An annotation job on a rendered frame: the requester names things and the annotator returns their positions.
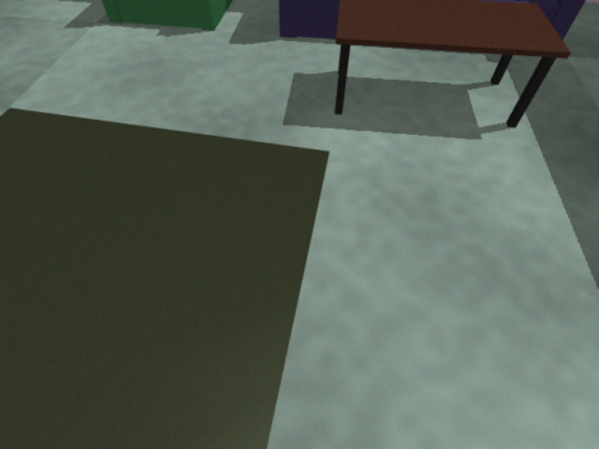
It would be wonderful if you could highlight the coffee table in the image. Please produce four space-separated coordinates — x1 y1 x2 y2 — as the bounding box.
335 0 571 127

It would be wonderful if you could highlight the armchair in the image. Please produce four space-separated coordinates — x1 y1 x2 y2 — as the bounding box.
102 0 233 31

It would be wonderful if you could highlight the sofa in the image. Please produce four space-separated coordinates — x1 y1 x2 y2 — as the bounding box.
279 0 586 40

